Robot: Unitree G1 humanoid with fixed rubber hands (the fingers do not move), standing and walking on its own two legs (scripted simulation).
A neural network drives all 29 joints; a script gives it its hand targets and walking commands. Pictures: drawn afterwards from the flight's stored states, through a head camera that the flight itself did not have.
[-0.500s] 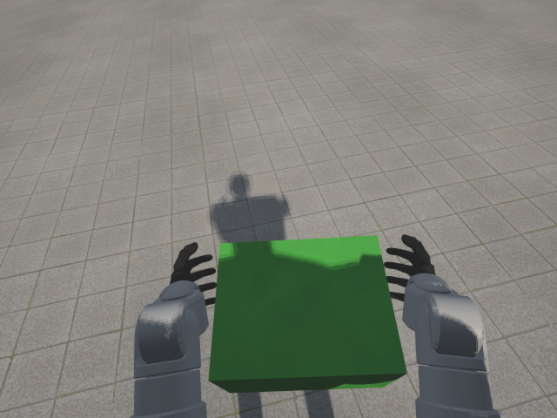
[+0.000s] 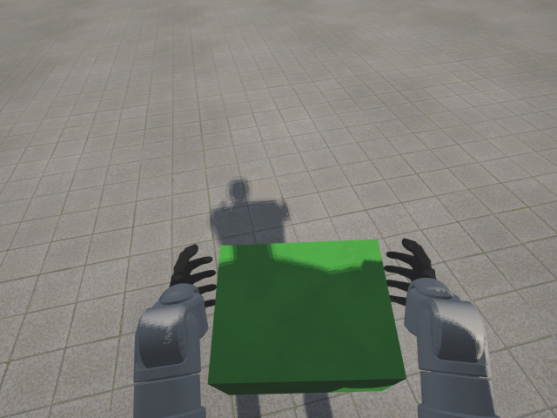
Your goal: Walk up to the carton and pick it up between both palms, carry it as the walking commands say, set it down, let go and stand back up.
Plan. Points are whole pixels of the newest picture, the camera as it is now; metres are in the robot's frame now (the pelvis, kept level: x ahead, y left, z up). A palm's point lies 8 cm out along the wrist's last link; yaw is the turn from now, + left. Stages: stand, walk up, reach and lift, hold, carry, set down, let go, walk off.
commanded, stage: carry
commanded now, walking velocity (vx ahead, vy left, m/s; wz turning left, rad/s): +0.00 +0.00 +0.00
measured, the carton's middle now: (301, 318) +0.29 +0.00 -0.02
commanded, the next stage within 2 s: hold in 0.48 s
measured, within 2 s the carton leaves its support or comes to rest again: neither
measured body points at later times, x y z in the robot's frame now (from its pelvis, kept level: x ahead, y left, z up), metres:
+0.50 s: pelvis +0.00 -0.01 +0.00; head -0.02 -0.01 +0.45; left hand +0.28 +0.16 +0.06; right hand +0.28 -0.17 +0.06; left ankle +0.02 +0.10 -0.73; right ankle -0.01 -0.12 -0.73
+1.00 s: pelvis -0.03 +0.02 +0.01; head -0.11 +0.01 +0.45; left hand +0.28 +0.16 +0.06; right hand +0.27 -0.17 +0.06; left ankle +0.02 +0.11 -0.73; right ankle -0.01 -0.13 -0.73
